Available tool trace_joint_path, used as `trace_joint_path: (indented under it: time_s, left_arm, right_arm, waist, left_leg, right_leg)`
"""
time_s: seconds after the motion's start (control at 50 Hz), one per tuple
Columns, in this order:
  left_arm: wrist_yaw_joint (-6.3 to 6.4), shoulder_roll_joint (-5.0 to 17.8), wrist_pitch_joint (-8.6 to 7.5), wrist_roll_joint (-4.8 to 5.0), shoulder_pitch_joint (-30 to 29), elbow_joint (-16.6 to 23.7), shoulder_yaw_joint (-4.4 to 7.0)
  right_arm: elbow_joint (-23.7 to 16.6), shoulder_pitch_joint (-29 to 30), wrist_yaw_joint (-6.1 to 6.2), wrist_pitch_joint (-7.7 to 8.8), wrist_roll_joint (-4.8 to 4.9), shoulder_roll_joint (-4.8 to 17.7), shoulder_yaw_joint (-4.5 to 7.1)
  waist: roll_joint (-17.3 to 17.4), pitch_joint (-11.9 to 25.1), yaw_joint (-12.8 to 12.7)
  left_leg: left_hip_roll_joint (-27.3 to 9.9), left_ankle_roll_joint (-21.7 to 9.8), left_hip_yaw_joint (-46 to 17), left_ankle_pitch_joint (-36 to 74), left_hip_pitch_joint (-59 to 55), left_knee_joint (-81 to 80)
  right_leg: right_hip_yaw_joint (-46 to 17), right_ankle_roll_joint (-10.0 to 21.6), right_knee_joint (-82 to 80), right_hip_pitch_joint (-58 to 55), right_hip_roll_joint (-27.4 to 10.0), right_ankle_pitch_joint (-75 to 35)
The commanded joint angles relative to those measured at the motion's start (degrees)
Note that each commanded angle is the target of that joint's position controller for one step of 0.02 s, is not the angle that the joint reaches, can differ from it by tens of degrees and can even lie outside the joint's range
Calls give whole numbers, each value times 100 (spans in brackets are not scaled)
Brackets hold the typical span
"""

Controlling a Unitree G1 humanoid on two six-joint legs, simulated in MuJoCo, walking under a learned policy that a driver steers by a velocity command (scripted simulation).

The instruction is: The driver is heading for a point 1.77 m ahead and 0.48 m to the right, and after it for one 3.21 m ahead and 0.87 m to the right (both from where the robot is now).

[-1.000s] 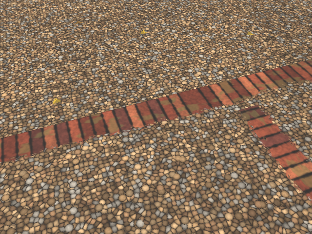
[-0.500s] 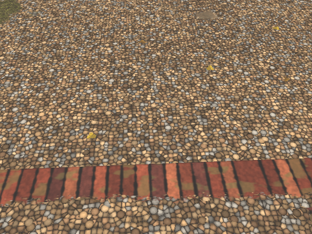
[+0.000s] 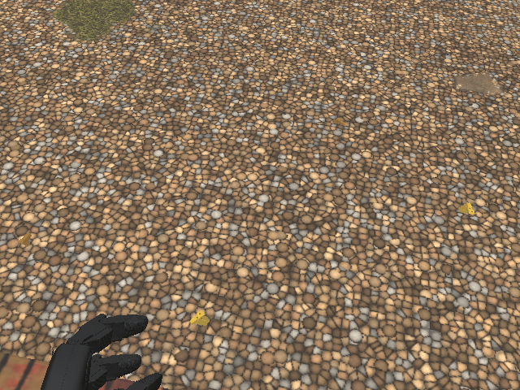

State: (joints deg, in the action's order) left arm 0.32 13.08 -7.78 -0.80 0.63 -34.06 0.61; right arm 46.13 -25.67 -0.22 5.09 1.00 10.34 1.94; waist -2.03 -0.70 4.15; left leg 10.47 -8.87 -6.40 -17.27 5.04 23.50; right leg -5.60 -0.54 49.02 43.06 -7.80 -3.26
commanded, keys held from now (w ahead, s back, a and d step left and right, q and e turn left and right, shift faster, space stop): w+e+shift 0.66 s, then w+q+shift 0.34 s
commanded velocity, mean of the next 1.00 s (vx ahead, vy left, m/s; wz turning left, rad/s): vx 1.00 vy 0.00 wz -0.42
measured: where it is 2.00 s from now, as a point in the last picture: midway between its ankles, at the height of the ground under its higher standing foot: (325, 96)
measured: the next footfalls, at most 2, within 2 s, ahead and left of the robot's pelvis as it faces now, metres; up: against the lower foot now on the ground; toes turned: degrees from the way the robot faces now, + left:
right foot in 0.20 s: +0.41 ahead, -0.14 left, +0.00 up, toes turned -5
left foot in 0.62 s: +0.86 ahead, -0.08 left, +0.00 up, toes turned -36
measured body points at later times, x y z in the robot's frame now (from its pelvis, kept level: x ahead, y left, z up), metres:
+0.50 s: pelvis +0.48 -0.11 +0.00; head +0.50 -0.12 +0.45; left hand +0.52 +0.15 -0.12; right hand +0.68 -0.38 -0.03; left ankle +0.75 +0.02 -0.67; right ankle +0.37 -0.13 -0.74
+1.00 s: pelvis +0.89 -0.28 -0.02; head +0.90 -0.30 +0.43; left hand +1.24 -0.27 -0.03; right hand +0.67 -0.47 -0.14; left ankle +0.83 -0.06 -0.73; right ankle +0.95 -0.49 -0.73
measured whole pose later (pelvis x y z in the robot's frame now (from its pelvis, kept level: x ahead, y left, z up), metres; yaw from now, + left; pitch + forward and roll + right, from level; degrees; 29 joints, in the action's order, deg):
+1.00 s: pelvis +0.89 -0.28 -0.02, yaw -28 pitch +1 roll +2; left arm -2.0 15.2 -7.3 0.6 -2.4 -31.4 -0.4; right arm 47.7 -35.6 -0.6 5.0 2.1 16.0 3.9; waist -0.7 0.9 8.9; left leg 0.3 0.7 -8.7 -26.9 -3.2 22.7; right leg -4.9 1.1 34.4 31.7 -3.0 5.3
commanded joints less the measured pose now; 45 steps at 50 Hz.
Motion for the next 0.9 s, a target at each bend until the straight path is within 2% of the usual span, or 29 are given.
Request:
trace_joint_path:
  time_s: [0.02,0.08,0.14,0.16,0.18,0.2,0.22,0.24,0.26,0.28,0.3,0.32,0.38,0.46,0.52,0.56,0.58,0.6,0.62,0.64,0.66,0.68,0.72,0.74,0.76,0.8,0.82,0.86,0.9]
  left_arm:
    - [-40,212,-20,140,-896,383,23]
    - [-236,418,-79,315,-1258,527,132]
    - [-401,771,-128,391,-574,472,318]
    - [-399,964,-69,444,176,314,411]
    - [-350,1216,34,473,1504,-34,518]
    - [-276,1408,148,378,3235,-482,578]
    - [-312,1439,159,194,3441,-778,519]
    - [-273,1220,148,96,3244,-661,533]
    - [-183,934,155,-3,2926,-528,508]
    - [-222,791,142,-6,2610,-478,455]
    - [-285,805,112,42,2303,-427,445]
    - [-288,858,96,66,2068,-367,451]
    - [-231,712,138,262,1932,-410,395]
    - [-54,859,216,301,2249,-592,446]
    - [-46,842,244,408,2633,-801,471]
    - [-13,773,268,412,2672,-888,482]
    - [-2,845,302,379,2587,-884,518]
    - [-12,985,346,309,2354,-812,557]
    - [-38,858,391,100,1946,-573,488]
    - [-61,42,358,189,2781,-387,247]
    - [-23,297,358,487,3036,-305,112]
    - [21,631,385,473,2459,-390,184]
    - [-45,562,278,153,1242,-136,156]
    - [-87,391,240,133,1003,0,135]
    - [-130,241,239,208,1041,60,96]
    - [-163,139,245,192,1050,125,34]
    - [-178,183,208,106,903,217,9]
    - [-261,296,101,-2,582,309,-50]
    - [-312,493,35,51,290,316,-13]
  right_arm:
    - [-233,-133,44,158,13,912,194]
    - [60,-405,32,133,-81,957,183]
    - [75,-125,107,34,-275,1271,241]
    - [-11,124,135,-3,-401,1383,273]
    - [-169,650,137,-30,-493,1511,308]
    - [-463,1508,160,-13,-476,1684,349]
    - [-618,734,46,105,-455,462,54]
    - [-811,650,-89,365,-8,772,-45]
    - [-938,1228,-142,513,139,1103,11]
    - [-1089,1653,-142,587,57,1098,-24]
    - [-1118,1849,-114,624,-117,963,-26]
    - [-1132,1689,-96,598,-199,928,-8]
    - [-1219,1612,9,428,-224,949,16]
    - [-1764,3022,16,441,-301,554,-98]
    - [-1930,3253,36,439,-75,818,79]
    - [-2026,3374,75,471,52,1087,220]
    - [-2000,3091,98,510,77,1295,333]
    - [-1892,2279,120,537,95,1467,441]
    - [-1633,679,188,465,119,1617,504]
    - [-1406,-165,158,410,-99,2037,554]
    - [-1260,-174,35,404,-35,1834,530]
    - [-1306,76,68,325,-38,1230,435]
    - [-919,241,20,195,-189,1124,367]
    - [-796,277,-11,208,-252,1044,314]
    - [-689,370,-51,217,-235,864,246]
    - [-601,580,-120,209,4,648,161]
    - [-627,711,-97,209,82,785,195]
    - [-742,986,-25,211,104,1247,332]
    - [-766,817,-16,242,116,1656,450]
  waist:
    - [467,-497,463]
    - [522,-609,610]
    - [897,48,-24]
    - [1188,501,-497]
    - [1297,1041,-1196]
    - [710,1550,-2163]
    - [-1703,1891,-1271]
    - [-1860,2239,-1230]
    - [-959,1416,-1294]
    - [159,815,-1031]
    - [877,309,-697]
    - [859,144,-398]
    - [459,-274,-118]
    - [46,-517,-664]
    - [-266,-217,-835]
    - [-377,-176,-779]
    - [-460,71,-553]
    - [-541,670,-29]
    - [-617,1780,730]
    - [1594,2966,323]
    - [2911,3232,247]
    - [2108,2066,484]
    - [374,474,367]
    - [284,143,140]
    - [471,-2,-125]
    - [636,-205,-511]
    - [563,-345,-605]
    - [410,-429,-643]
    - [382,-346,-542]
  left_leg:
    - [-1212,-383,-457,1214,1271,-1377]
    - [-1643,-98,-245,2451,-407,-1219]
    - [-1886,307,227,6516,-1587,-193]
    - [-1964,368,290,7809,-1710,573]
    - [-1991,415,401,8566,-1380,1815]
    - [-1683,519,686,7584,-6,4152]
    - [-567,949,279,-342,3233,6587]
    - [-417,816,-359,-1107,4464,6938]
    - [-842,534,-547,-465,4810,6456]
    - [-969,434,-405,-130,4500,5946]
    - [-1052,411,-321,-37,4143,5422]
    - [-1160,500,-356,14,3805,5043]
    - [-1384,845,-67,25,3454,3992]
    - [-951,1075,469,2169,1932,1541]
    - [-737,1117,222,2735,1138,631]
    - [-711,1044,99,2286,1175,152]
    - [-661,946,148,1987,859,78]
    - [-838,788,131,1905,-12,171]
    - [-1588,486,-348,1164,-1827,915]
    - [-3272,-486,-3187,-476,-4117,535]
    - [-3768,-723,-5038,-2508,-4306,-189]
    - [-3198,-452,-4231,-2846,-3499,-435]
    - [-2572,-275,-2665,-717,-1518,-650]
    - [-2414,-348,-2356,-219,-822,-818]
    - [-2331,-456,-2215,-36,-377,-970]
    - [-2217,-571,-1980,227,183,-1149]
    - [-2202,-604,-1896,405,500,-1249]
    - [-1953,-467,-1299,676,1412,-1349]
    - [-1889,-352,-1050,597,2283,-1634]
  right_leg:
    - [835,55,-1383,-1243,360,-1281]
    - [891,388,-2077,-464,568,-919]
    - [1253,771,-1841,-820,1146,-4]
    - [1306,865,-1548,-1418,1268,337]
    - [1171,995,-1323,-2576,1225,453]
    - [534,1236,-1558,-4569,794,122]
    - [-1893,2131,-1271,-7010,-124,1848]
    - [-4504,2569,-2945,-7616,-757,4024]
    - [-4259,2220,-3317,-7064,-659,4139]
    - [-3752,2034,-3433,-5986,-471,3306]
    - [-3353,1995,-3550,-4935,-207,2624]
    - [-2996,2044,-3642,-4289,30,2101]
    - [-2171,1968,-3750,-3076,465,1094]
    - [-1479,1468,-3796,-1489,1030,452]
    - [-1914,1202,-3596,-2026,922,886]
    - [-2120,1067,-3043,-2929,825,150]
    - [-2125,953,-2452,-3288,811,-824]
    - [-1955,776,-1459,-3393,891,-1630]
    - [-1722,635,218,-2673,891,-1414]
    - [-1056,381,2476,-658,1626,2481]
    - [-746,397,3515,340,1075,3362]
    - [-530,420,3616,801,764,2808]
    - [-141,461,3170,608,601,2441]
    - [-199,512,2928,378,502,2479]
    - [-232,534,2680,192,419,2589]
    - [-157,474,1837,115,177,2709]
    - [-126,388,1324,68,79,2423]
    - [-5,252,33,-889,109,1253]
    - [278,90,-656,-2464,469,300]
Velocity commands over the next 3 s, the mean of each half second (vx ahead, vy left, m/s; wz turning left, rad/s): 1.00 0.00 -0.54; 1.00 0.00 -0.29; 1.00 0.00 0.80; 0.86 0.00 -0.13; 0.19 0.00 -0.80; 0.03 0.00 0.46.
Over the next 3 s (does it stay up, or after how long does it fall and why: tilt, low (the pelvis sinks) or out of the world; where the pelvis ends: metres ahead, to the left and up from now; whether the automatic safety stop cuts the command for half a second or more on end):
stays up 1.98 -0.42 0.01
